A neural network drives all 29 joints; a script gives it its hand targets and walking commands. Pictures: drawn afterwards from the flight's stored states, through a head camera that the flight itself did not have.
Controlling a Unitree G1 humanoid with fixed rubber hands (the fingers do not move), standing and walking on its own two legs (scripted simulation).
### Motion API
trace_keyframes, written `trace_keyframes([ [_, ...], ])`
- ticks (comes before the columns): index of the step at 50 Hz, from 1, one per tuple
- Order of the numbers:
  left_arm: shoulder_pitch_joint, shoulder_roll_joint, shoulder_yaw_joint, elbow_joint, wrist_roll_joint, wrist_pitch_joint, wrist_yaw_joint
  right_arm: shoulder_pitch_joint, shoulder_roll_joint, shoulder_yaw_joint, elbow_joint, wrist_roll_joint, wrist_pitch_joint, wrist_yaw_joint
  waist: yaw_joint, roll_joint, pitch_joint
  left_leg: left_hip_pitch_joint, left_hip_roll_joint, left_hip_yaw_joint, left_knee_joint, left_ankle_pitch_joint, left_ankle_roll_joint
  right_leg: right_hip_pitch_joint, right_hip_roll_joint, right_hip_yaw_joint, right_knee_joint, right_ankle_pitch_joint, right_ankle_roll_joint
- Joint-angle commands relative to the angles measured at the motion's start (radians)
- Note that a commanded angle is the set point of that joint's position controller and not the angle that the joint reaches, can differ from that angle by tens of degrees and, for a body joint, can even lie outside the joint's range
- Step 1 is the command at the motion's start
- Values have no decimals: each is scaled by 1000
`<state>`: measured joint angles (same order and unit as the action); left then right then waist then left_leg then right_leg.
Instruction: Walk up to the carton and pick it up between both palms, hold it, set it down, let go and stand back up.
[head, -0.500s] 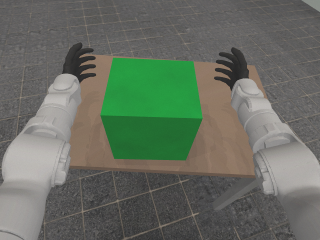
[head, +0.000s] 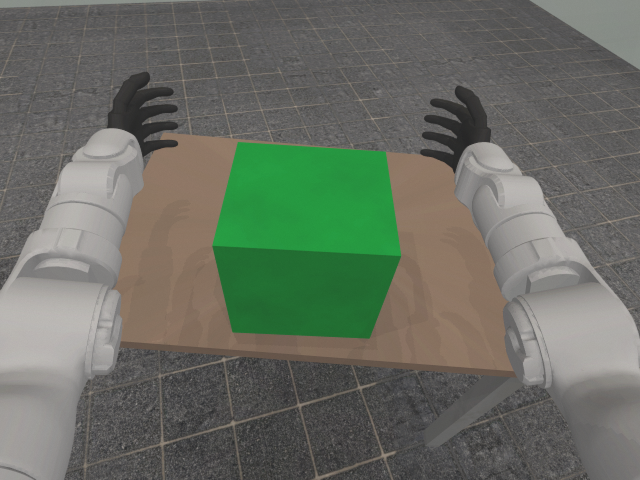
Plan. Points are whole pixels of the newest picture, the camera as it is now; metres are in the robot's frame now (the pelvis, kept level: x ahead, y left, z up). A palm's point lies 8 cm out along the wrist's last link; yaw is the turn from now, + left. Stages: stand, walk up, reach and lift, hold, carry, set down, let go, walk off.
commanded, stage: set down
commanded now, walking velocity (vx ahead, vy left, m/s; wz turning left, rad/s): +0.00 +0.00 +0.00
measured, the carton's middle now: (306, 244) +0.45 +0.05 +0.00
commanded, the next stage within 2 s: none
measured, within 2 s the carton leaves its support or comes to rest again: neither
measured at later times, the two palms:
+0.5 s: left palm (125, 223) +0.37 +0.27 +0.11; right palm (459, 236) +0.40 -0.14 +0.11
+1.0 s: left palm (127, 297) +0.31 +0.26 +0.05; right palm (466, 309) +0.33 -0.16 +0.05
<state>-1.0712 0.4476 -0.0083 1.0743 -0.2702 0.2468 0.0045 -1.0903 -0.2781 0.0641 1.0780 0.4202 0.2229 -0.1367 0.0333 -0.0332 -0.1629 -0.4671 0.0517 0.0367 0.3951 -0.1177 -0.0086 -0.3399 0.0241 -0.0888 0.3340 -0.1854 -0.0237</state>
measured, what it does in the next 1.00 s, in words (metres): stands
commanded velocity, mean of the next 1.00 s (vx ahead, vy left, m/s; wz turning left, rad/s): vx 0.00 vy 0.00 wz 0.00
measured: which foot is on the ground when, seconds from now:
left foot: down 0.00-1.00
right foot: down 0.00-1.00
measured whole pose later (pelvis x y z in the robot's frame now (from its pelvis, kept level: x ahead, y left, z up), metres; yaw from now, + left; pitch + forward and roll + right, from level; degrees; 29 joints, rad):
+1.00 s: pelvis +0.00 +0.00 +0.00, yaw -1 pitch +2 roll -1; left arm -0.23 0.29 0.11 0.46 -0.21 0.08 -0.02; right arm -0.23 -0.15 0.04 0.47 0.26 0.01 -0.11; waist 0.06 -0.03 -0.03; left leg -0.27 0.03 0.05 0.38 -0.15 0.00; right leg -0.17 0.01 -0.05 0.35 -0.22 -0.02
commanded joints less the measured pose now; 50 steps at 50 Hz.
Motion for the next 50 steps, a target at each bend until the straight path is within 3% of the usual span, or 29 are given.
trace_keyframes([
  [1, -391, 117, 66, -198, 50, -8, -12, -387, -157, -6, -140, 9, -34, -7, 4, 108, -447, 477, -46, -2, 43, 420, -42, 139, 22, 33, -14, 336, 41],
  [2, -384, 123, 77, -194, 50, -3, -16, -387, -157, 10, -145, 20, -28, -7, 19, 100, -419, 461, -47, 2, 29, 393, -34, 144, 18, 39, -23, 299, 42],
  [4, -320, 108, 90, -238, 73, -12, -18, -323, -142, 0, -175, 18, -40, -8, 16, 100, -392, 437, -48, 2, 24, 383, -35, 167, 21, 38, -27, 271, 38],
  [8, -298, 114, 117, -352, 60, -47, -10, -316, -119, -24, -353, -11, -82, -7, 36, 83, -462, 468, -52, 13, 32, 391, -31, 153, 25, 36, -27, 228, 46],
  [12, -240, 120, 142, -449, 50, -50, -3, -249, -107, -38, -458, -41, -92, -15, 29, 63, -489, 478, -57, 16, 44, 399, -24, 161, 21, 48, -16, 252, 52],
  [17, -120, 108, 173, -520, 62, -31, -18, -134, -72, -25, -509, -50, -88, -35, 38, 38, -442, 448, -63, 21, 27, 356, -5, 199, 15, 62, -10, 256, 60],
  [23, 18, 56, 164, -604, 67, -38, -25, 32, -52, -55, -536, -78, -100, -37, 14, 114, -382, 507, -59, 14, 33, 338, -25, 136, 15, 59, -31, 143, 38],
  [26, 67, 38, 167, -621, 81, -40, -23, 91, -46, -72, -542, -94, -107, -26, 4, 125, -298, 519, -56, 9, 26, 306, -26, 93, 18, 50, -55, 65, 31],
  [29, 143, 21, 166, -636, 73, -55, -24, 140, -29, -64, -594, -113, -129, -21, 16, 82, -278, 504, -55, 10, 16, 273, -15, 111, 18, 55, -60, 22, 29],
  [35, 257, 22, 182, -705, 66, -113, -28, 260, -4, -65, -689, -134, -180, -17, 18, 59, -282, 507, -70, 5, 32, 331, -15, 137, 8, 66, -42, 113, 38],
  [39, 364, 4, 181, -756, 81, -140, -37, 373, 13, -43, -728, -137, -215, -5, 31, 61, -249, 498, -65, 7, 23, 336, -10, 148, 12, 68, -44, 100, 34],
  [41, 412, -3, 178, -783, 79, -160, -31, 427, 11, -52, -747, -132, -231, 6, 31, 97, -230, 523, -60, 5, 21, 348, -19, 118, 13, 69, -49, 69, 24],
  [44, 442, -15, 168, -774, 71, -177, -30, 465, 14, -70, -748, -160, -242, 17, 18, 91, -179, 514, -58, 1, 10, 284, -18, 89, 10, 73, -69, -4, 15],
  [48, 509, -9, 152, -826, 50, -236, -21, 533, 23, -69, -820, -167, -280, 35, 29, 89, -211, 497, -62, 1, 18, 300, -13, 107, 4, 82, -56, 27, 13],
  [50, 586, -16, 152, -800, 49, -263, -26, 594, 34, -56, -824, -170, -301, 41, 26, 58, -189, 498, -66, 2, 19, 308, -10, 115, 1, 88, -56, 61, 21],
])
